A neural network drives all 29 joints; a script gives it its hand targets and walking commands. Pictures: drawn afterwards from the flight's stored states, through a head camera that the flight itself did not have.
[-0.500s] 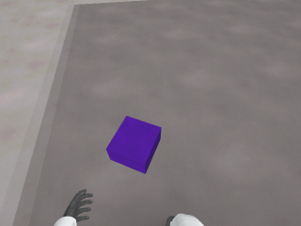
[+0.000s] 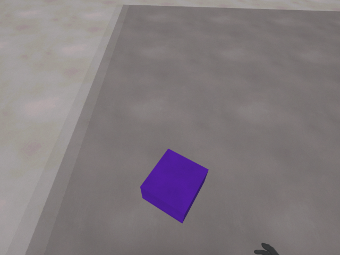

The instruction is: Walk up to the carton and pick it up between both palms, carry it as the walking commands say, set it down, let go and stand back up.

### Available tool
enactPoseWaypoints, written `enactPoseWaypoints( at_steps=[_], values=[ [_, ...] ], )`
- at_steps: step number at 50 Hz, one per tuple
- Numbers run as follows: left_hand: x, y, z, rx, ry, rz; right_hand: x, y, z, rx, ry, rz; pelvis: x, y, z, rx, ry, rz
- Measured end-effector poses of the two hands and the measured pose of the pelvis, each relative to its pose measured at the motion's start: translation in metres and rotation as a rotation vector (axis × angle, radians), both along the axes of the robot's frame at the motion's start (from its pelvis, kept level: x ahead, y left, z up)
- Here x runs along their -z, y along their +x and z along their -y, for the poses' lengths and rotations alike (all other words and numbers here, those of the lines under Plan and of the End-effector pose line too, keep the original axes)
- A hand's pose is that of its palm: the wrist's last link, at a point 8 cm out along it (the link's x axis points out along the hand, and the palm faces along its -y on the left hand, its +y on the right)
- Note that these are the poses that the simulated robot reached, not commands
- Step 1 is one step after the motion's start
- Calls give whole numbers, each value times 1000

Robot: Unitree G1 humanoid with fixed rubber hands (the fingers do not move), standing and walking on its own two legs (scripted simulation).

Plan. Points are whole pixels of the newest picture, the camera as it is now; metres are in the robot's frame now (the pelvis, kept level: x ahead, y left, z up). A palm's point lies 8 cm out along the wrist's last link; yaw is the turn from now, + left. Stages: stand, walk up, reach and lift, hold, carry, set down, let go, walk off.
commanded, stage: walk up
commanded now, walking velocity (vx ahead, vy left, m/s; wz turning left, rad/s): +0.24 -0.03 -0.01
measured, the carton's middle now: (174, 184) +0.58 -0.02 -0.68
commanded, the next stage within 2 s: stand in 1.80 s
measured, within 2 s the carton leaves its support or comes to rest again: neither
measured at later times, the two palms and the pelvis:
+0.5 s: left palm out of the picture +0.10 +0.22 -0.12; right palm out of the picture +0.06 -0.22 -0.14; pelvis +0.06 -0.01 +0.01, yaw +0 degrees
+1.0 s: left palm out of the picture +0.07 +0.38 -0.10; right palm out of the picture +0.14 -0.18 -0.12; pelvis +0.08 +0.09 +0.01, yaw -12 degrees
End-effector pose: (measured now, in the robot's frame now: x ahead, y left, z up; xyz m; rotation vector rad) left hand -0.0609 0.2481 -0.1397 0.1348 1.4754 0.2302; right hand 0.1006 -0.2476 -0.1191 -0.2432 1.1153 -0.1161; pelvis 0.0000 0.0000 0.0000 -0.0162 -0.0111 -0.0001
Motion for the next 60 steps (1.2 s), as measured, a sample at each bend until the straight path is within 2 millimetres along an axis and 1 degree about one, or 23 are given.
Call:
enactPoseWaypoints(
  at_steps=[1, 4, 7, 9, 14, 17, 21, 26, 32, 34, 36, 38, 40, 42, 45, 47, 49, 51, 52, 53, 55, 58, 60],
  values=[
    [2, 12, -4, 5, -5, 10, -2, -3, -4, 13, -7, -9, -1, 5, -3, 3, -1, 2],
    [4, 54, -11, 19, -22, 61, -11, -20, -9, 51, -32, -63, -8, 18, -8, 9, -16, 0],
    [2, 93, -12, 42, -35, 111, -16, -32, -13, 81, -42, -108, -13, 27, -11, -2, -26, 0],
    [1, 114, -11, 56, -35, 132, -14, -37, -17, 93, -36, -132, -14, 31, -12, -3, -22, -3],
    [-2, 155, 0, 92, -20, 186, 2, -46, -21, 134, 5, -178, -10, 40, -7, 2, 11, -6],
    [-5, 168, 11, 106, 0, 220, 16, -46, -19, 150, 44, -197, -4, 45, -1, 6, 33, 0],
    [-13, 170, 23, 111, -3, 217, 21, -43, -22, 151, 79, -216, -9, 52, 3, -1, 20, 9],
    [-15, 163, 30, 97, -8, 196, 20, -43, -23, 141, 90, -233, -12, 57, 7, -1, 20, 9],
    [-11, 143, 36, 69, -20, 142, 19, -48, -18, 138, 77, -270, -13, 60, 10, -1, 21, 9],
    [-10, 134, 33, 60, -7, 122, 20, -48, -14, 138, 69, -274, -11, 59, 9, 13, 20, 3],
    [-14, 116, 21, 47, 29, 71, 19, -43, -9, 130, 54, -273, -11, 59, 4, 47, 25, -13],
    [-22, 95, 2, 37, 70, 4, 16, -33, -5, 130, 41, -241, -13, 60, -4, 83, 36, -25],
    [-31, 81, -18, 47, 103, -52, 12, -20, -4, 138, 30, -191, -14, 61, -12, 113, 47, -36],
    [-39, 75, -38, 66, 128, -85, 9, -7, -9, 145, 27, -146, -15, 64, -23, 138, 57, -45],
    [-46, 82, -70, 97, 159, -99, 5, 12, -25, 146, 33, -97, -15, 69, -42, 169, 71, -55],
    [-47, 94, -92, 120, 173, -93, 3, 25, -42, 143, 41, -73, -14, 73, -58, 187, 77, -60],
    [-44, 114, -115, 148, 181, -76, 1, 36, -61, 144, 46, -53, -12, 80, -76, 203, 78, -64],
    [-36, 141, -139, 185, 180, -44, 1, 43, -82, 158, 39, -34, -7, 89, -96, 219, 71, -65],
    [-29, 158, -151, 212, 177, -23, 4, 43, -90, 173, 26, -25, -2, 94, -107, 229, 55, -67],
    [-22, 176, -160, 247, 171, -2, 6, 39, -100, 192, 13, -30, 3, 98, -116, 233, 50, -65],
    [-16, 217, -169, 309, 156, 51, 4, 23, -119, 243, 11, -62, 2, 104, -130, 257, 46, -57],
    [-15, 281, -166, 390, 104, 153, -5, -1, -142, 320, 4, -109, -5, 116, -145, 294, 27, -52],
    [-16, 318, -159, 440, 69, 208, -8, -14, -154, 370, -6, -128, -7, 124, -153, 318, 21, -49]
  ],
)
